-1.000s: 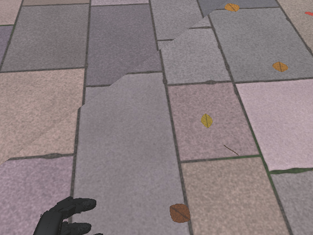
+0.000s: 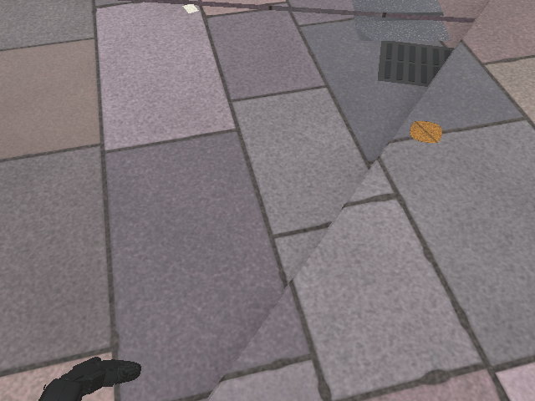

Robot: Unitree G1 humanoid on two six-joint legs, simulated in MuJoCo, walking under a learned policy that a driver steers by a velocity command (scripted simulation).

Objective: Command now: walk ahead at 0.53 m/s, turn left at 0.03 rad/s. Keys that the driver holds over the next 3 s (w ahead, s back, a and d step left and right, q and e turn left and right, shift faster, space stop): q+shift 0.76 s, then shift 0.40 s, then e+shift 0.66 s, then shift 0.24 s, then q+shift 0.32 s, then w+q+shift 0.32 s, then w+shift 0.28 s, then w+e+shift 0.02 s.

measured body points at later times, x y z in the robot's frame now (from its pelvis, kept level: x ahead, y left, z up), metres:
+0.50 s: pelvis +0.18 +0.06 +0.00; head +0.19 +0.09 +0.45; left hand +0.22 +0.35 -0.13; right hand +0.38 -0.16 -0.10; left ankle +0.23 +0.14 -0.71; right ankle +0.18 -0.07 -0.68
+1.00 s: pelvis +0.25 +0.07 +0.03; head +0.25 +0.09 +0.48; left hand +0.17 +0.35 -0.08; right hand +0.54 -0.02 -0.04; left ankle +0.23 +0.14 -0.71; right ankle +0.38 -0.06 -0.67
